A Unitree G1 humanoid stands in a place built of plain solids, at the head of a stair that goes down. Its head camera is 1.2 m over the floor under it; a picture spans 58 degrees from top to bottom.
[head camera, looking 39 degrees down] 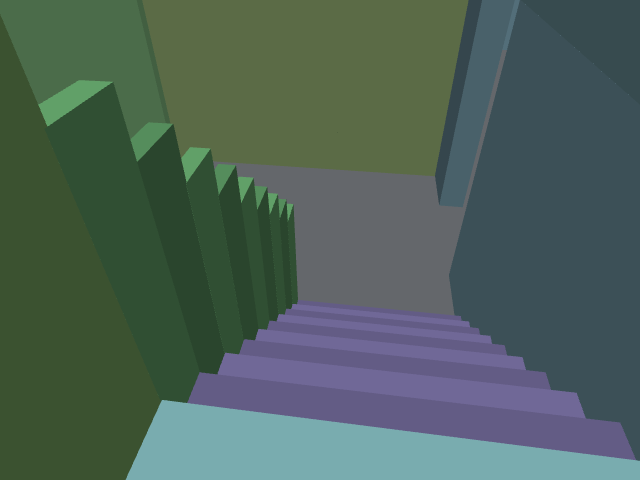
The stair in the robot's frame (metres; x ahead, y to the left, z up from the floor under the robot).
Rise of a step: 0.20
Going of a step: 0.23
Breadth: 1.47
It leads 8 degrees to the right of straight ahead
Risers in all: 10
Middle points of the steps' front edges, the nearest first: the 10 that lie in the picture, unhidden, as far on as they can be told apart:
0.62 -0.25 0.00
0.85 -0.28 -0.19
1.07 -0.31 -0.39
1.30 -0.34 -0.58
1.53 -0.37 -0.78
1.76 -0.40 -0.97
1.99 -0.43 -1.17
2.21 -0.46 -1.36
2.44 -0.50 -1.56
2.67 -0.53 -1.75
